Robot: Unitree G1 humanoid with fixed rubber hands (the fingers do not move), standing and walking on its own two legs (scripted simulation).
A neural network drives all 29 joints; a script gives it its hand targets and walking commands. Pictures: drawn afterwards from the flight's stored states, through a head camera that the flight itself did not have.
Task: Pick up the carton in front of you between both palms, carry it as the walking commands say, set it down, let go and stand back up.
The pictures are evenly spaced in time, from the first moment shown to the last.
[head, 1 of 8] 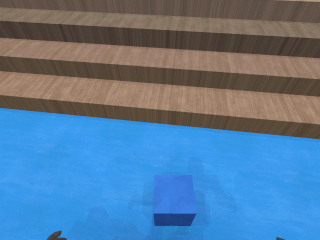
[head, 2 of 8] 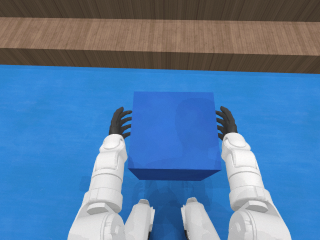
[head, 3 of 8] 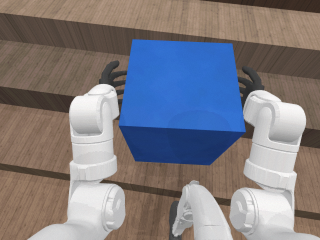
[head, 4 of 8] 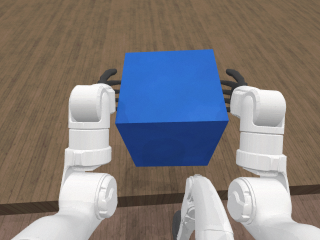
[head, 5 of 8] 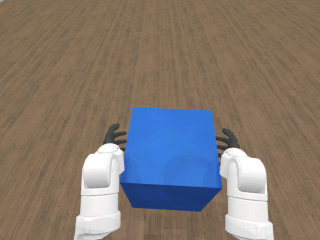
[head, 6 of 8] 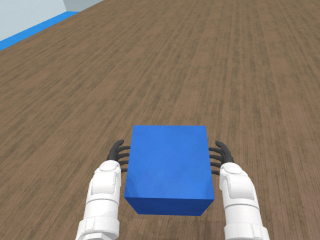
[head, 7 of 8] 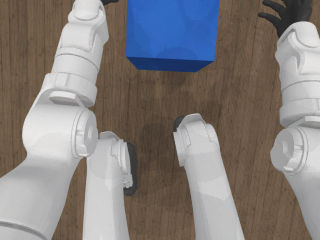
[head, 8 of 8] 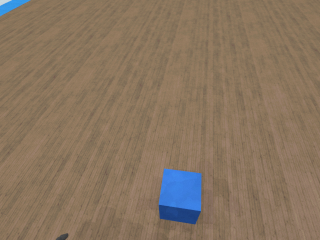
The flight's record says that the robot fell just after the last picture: no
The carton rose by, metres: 2.47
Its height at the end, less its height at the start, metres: +1.71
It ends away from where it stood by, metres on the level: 6.72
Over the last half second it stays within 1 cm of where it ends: yes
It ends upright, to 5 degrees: yes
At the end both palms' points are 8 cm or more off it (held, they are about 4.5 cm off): yes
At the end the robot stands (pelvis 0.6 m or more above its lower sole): yes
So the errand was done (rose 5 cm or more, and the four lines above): yes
